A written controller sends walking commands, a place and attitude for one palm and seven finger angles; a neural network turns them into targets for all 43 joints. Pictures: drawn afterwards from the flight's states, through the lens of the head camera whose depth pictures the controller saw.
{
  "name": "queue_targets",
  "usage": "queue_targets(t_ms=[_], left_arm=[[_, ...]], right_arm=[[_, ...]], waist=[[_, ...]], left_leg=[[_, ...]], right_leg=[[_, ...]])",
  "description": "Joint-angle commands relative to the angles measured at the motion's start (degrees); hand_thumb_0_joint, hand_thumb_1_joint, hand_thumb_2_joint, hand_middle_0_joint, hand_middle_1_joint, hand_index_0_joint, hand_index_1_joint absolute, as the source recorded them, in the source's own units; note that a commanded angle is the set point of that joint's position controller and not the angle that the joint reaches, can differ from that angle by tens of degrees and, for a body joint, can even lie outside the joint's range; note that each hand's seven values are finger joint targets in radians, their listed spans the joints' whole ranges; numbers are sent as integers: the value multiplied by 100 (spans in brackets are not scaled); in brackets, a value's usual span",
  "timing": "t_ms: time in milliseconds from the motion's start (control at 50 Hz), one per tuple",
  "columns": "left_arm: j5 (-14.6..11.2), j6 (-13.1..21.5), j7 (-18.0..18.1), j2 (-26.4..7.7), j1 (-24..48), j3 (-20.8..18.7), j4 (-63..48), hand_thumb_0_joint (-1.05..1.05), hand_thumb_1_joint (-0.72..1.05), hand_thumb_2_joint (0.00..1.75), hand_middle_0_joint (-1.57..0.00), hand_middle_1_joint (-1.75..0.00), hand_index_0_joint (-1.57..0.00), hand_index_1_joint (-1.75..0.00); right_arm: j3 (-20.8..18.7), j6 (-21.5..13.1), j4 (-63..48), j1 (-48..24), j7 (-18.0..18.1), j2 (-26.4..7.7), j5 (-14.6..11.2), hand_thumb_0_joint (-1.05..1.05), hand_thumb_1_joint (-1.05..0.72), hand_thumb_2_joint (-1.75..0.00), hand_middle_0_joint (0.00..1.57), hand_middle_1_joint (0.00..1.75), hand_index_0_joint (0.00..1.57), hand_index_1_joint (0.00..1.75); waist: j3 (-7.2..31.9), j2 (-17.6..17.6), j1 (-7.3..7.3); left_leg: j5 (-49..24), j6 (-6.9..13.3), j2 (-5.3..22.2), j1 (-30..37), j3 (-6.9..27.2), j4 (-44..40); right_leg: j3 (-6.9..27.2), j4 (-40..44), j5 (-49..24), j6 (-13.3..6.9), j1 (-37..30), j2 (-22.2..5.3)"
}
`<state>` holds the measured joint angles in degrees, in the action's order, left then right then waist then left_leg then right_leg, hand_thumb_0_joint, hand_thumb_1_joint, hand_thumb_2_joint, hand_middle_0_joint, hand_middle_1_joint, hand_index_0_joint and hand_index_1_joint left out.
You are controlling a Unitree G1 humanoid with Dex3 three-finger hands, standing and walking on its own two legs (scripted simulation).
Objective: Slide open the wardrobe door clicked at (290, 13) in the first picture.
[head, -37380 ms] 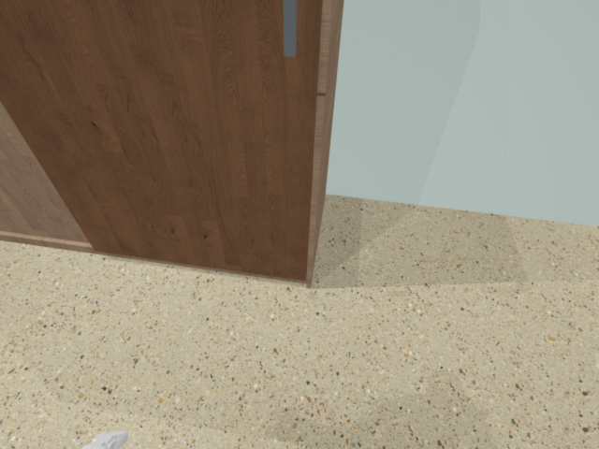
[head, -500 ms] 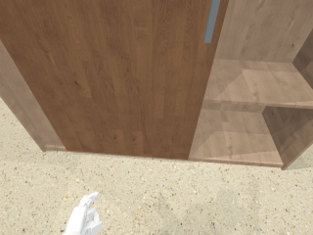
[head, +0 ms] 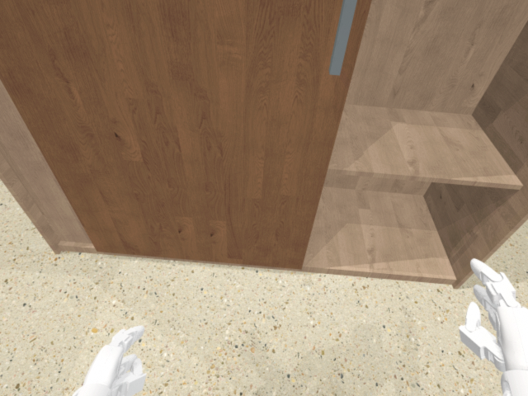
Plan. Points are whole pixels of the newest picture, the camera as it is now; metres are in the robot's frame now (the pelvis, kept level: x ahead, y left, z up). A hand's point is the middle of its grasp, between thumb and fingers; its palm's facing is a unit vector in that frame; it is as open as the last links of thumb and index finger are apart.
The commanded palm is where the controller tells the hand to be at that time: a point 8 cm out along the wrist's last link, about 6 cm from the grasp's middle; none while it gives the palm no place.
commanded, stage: let the arm hang, fingers relaxed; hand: right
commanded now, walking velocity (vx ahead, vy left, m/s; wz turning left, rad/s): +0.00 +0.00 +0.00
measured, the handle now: (344, 18) +0.75 -0.11 +0.28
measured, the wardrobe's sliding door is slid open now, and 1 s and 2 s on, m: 0.68 0.68 0.68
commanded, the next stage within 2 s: look to check the result in 1.00 s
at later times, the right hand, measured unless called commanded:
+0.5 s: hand out of the picture -0.05 -0.19 -0.16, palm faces -0.03 +0.97 -0.24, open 7.3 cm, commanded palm none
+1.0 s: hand out of the picture +0.06 -0.18 -0.16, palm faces -0.05 +0.98 -0.20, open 7.3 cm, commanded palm none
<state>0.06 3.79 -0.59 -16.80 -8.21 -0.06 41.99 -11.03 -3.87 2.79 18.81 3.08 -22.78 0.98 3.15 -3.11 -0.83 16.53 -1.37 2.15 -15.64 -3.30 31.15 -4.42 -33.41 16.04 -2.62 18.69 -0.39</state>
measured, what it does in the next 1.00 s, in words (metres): stands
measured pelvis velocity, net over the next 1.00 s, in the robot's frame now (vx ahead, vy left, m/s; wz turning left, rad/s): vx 0.01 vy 0.00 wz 0.02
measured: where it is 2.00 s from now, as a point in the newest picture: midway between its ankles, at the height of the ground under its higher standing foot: outside the picture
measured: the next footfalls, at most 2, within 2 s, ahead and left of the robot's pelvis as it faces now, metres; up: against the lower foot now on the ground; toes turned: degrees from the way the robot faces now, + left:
none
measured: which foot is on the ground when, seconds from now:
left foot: down 0.00-1.00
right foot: down 0.00-1.00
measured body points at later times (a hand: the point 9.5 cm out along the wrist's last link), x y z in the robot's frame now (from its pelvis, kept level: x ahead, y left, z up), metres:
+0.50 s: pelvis -0.02 +0.01 +0.01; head +0.01 +0.01 +0.46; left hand -0.04 +0.25 -0.15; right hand -0.04 -0.24 -0.15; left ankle +0.00 +0.14 -0.73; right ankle +0.02 -0.09 -0.73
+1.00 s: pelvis +0.01 +0.00 +0.01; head +0.03 +0.00 +0.46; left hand +0.04 +0.23 -0.14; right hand +0.06 -0.23 -0.15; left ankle +0.00 +0.14 -0.73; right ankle +0.02 -0.09 -0.73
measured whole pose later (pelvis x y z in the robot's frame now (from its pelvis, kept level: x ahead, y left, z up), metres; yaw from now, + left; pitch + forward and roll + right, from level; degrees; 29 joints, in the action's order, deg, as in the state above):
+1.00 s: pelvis +0.01 +0.00 +0.01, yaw +1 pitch -1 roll +0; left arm 1.1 -0.7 1.1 -10.0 -11.0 0.1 64.0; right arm 0.8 0.0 63.7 10.3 1.8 -10.4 1.2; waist -2.3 0.4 0.9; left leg 12.9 -1.7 2.4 -9.0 -2.1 22.4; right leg -5.7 -23.0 12.0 -2.5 10.7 0.5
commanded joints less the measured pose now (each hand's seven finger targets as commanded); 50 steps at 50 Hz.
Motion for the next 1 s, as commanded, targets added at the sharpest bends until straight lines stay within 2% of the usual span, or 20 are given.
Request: queue_targets(t_ms=[0,40,80,100,180,200,220,260,280,320,340,480,520,580,700,760,800,880,900,980], left_arm=[[111,-168,-32,-827,149,-235,-306,0,90,90,-20,-30,-20,-30],[150,-279,-21,-718,92,-183,-154,0,90,90,-20,-30,-20,-30],[178,-368,-5,-601,-35,-159,78,0,90,90,-20,-30,-20,-30],[182,-403,0,-575,-126,-147,157,0,90,90,-20,-30,-20,-30],[171,-445,52,-431,-186,-104,634,0,90,90,-20,-30,-20,-30],[152,-457,61,-434,-211,-106,725,0,90,90,-20,-30,-20,-30],[171,-459,85,-340,-312,-137,816,0,90,90,-20,-30,-20,-30],[154,-472,109,-299,-445,-140,1012,0,90,90,-20,-30,-20,-30],[147,-476,119,-257,-523,-148,1096,0,90,90,-20,-30,-20,-30],[125,-490,139,-212,-699,-177,1217,0,90,90,-20,-30,-20,-30],[127,-495,150,-197,-783,-185,1290,0,90,90,-20,-30,-20,-30],[127,-495,169,-94,-967,-202,1653,0,90,90,-20,-30,-20,-30],[124,-475,163,-58,-989,-199,1718,0,90,90,-20,-30,-20,-30],[124,-448,170,-14,-913,-174,1804,0,90,90,-20,-30,-20,-30],[100,-392,168,73,-765,-137,1929,0,90,90,-20,-30,-20,-30],[109,-391,169,92,-642,-114,1985,0,90,90,-20,-30,-20,-30],[96,-379,167,77,-630,-118,1992,0,90,90,-20,-30,-20,-30],[109,-370,178,53,-523,-95,2041,0,90,90,-20,-30,-20,-30],[97,-371,176,51,-515,-106,2035,0,90,90,-20,-30,-20,-30],[102,-361,189,24,-500,-96,2083,0,90,90,-20,-30,-20,-30]], right_arm=[[711,390,1842,-150,-269,-12,65,0,-90,-90,20,30,20,30],[809,420,2514,-334,-237,-10,76,0,-90,-90,20,30,20,30],[895,425,3151,-491,-210,-25,75,0,-90,-90,20,30,20,30],[930,435,3370,-560,-196,-67,69,0,-90,-90,20,30,20,30],[1013,435,4260,-484,-195,44,26,0,-90,-90,20,30,20,30],[1015,419,4455,-344,-188,32,31,0,-90,-90,20,30,20,30],[953,406,4618,-252,-178,194,30,0,-90,-90,20,30,20,30],[987,402,4916,-212,-185,186,6,0,-90,-90,20,30,20,30],[991,397,5027,-202,-185,208,4,0,-90,-90,20,30,20,30],[1019,387,5228,-223,-176,289,8,0,-90,-90,20,30,20,30],[1028,389,5314,-241,-175,337,4,0,-90,-90,20,30,20,30],[1041,400,5713,-225,-145,453,12,0,-90,-90,20,30,20,30],[1043,383,5764,-223,-134,450,12,0,-90,-90,20,30,20,30],[1049,380,5818,-262,-123,521,10,0,-90,-90,20,30,20,30],[1067,332,5904,-309,-89,568,16,0,-90,-90,20,30,20,30],[1073,338,5903,-414,-84,588,8,0,-90,-90,20,30,20,30],[1065,315,5914,-403,-76,567,16,0,-90,-90,20,30,20,30],[1057,330,5948,-499,-88,575,6,0,-90,-90,20,30,20,30],[1053,319,5948,-478,-81,560,14,0,-90,-90,20,30,20,30],[1068,311,5989,-526,-88,591,2,0,-90,-90,20,30,20,30]], waist=[[-223,785,109],[-246,1172,108],[-230,1371,165],[-211,1216,207],[-378,-311,160],[-336,-362,117],[-221,-608,115],[-227,-719,112],[-238,-609,122],[-266,-11,156],[-342,119,176],[-721,476,175],[-579,557,179],[-636,419,156],[-415,447,118],[-549,305,128],[-439,337,122],[-522,53,119],[-483,205,114],[-476,227,142]], left_leg=[[119,232,229,-41,197,-11],[23,255,401,18,402,-331],[-4,325,582,-101,718,-670],[24,368,607,-172,769,-754],[250,329,421,-20,695,-842],[224,330,399,94,684,-902],[214,352,391,255,650,-942],[207,379,378,351,616,-969],[263,390,372,350,613,-1005],[362,379,394,278,608,-1161],[463,384,399,169,629,-1209],[693,354,378,-87,613,-1326],[506,346,402,-3,607,-1301],[209,313,373,65,554,-1211],[-686,246,417,342,521,-1117],[-696,219,430,333,508,-1148],[-894,213,433,439,525,-1163],[-852,197,435,496,495,-1200],[-950,196,436,523,498,-1217],[-1026,190,452,559,504,-1262]], right_leg=[[994,1007,-324,-126,491,-904],[874,894,-212,-60,403,-701],[704,715,-235,-1,94,-472],[658,693,-280,22,-89,-414],[719,1186,95,48,-97,-494],[728,1184,149,56,-92,-497],[716,1234,310,51,-57,-513],[738,1296,460,60,-15,-507],[759,1335,530,58,-4,-517],[756,1275,459,51,-121,-533],[752,1260,445,54,-167,-515],[749,1407,448,34,-189,-549],[707,1384,237,30,-313,-553],[738,1510,113,33,-304,-600],[657,1412,-871,43,-643,-639],[640,1509,-911,65,-684,-647],[620,1455,-1127,72,-781,-654],[617,1572,-1108,85,-811,-659],[623,1526,-1230,78,-868,-666],[597,1563,-1338,79,-998,-673]])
